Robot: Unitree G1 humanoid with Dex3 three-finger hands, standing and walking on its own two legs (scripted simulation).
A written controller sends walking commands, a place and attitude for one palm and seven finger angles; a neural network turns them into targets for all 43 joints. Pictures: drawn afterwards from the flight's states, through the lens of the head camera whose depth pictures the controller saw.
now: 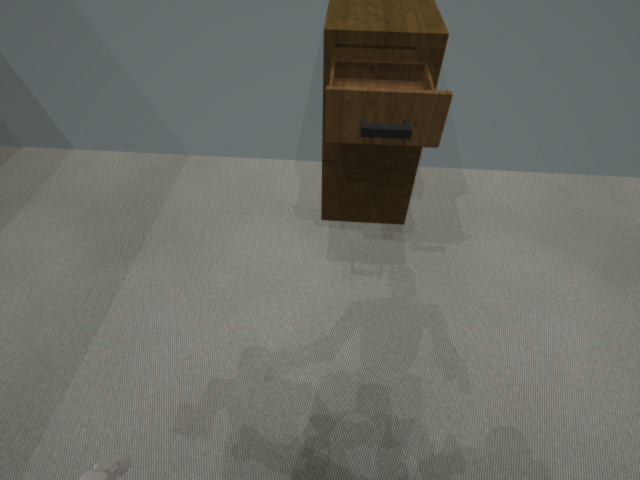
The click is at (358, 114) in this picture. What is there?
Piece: drawer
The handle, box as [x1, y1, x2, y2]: [360, 117, 411, 138]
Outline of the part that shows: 362,117 360,136 410,138 411,126 408,124 407,119 404,119 404,124 402,125 366,123 365,117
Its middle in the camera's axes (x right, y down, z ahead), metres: +0.17 -0.30 +1.04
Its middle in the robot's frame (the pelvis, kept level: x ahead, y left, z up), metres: +0.99 -0.13 -0.08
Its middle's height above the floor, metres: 0.69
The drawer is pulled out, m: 0.30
